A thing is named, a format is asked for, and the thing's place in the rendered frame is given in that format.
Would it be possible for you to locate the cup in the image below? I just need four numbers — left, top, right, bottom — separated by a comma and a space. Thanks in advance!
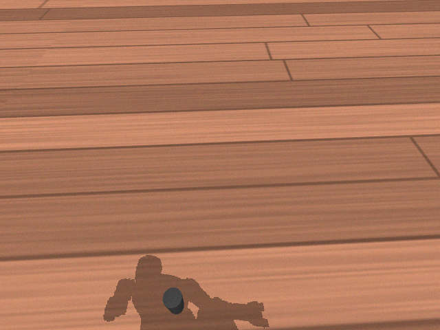
162, 287, 184, 314

